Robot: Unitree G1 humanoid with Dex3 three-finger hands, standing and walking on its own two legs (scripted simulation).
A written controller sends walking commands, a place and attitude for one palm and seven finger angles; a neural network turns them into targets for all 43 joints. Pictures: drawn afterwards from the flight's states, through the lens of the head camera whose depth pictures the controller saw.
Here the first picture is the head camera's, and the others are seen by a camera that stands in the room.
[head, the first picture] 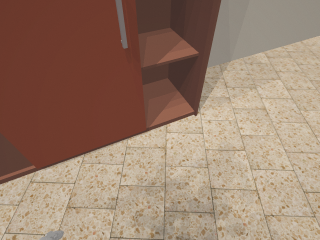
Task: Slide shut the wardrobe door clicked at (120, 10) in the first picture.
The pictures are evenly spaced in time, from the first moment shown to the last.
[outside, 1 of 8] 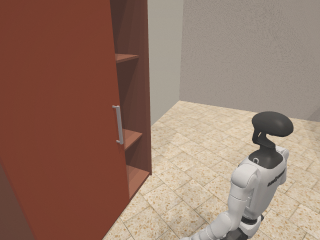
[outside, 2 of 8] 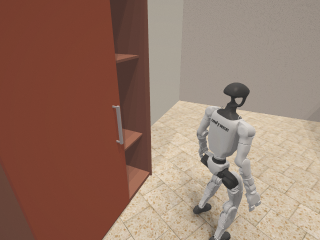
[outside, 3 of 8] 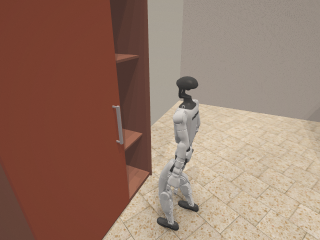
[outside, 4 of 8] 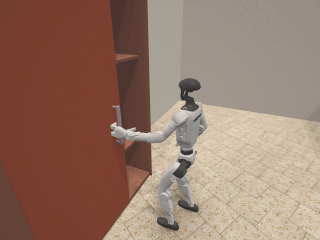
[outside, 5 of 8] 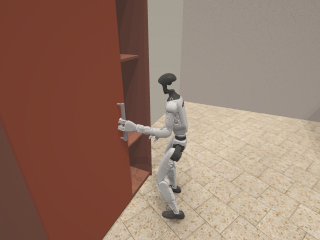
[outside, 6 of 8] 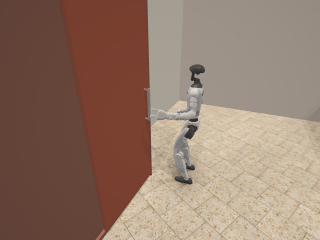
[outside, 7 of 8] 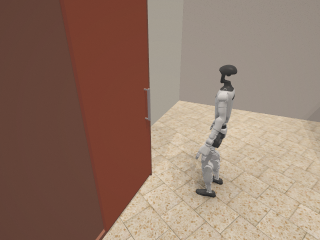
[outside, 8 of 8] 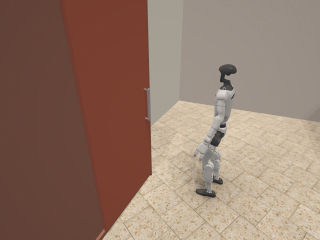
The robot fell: no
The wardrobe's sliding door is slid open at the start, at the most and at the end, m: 0.45 0.45 0.00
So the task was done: yes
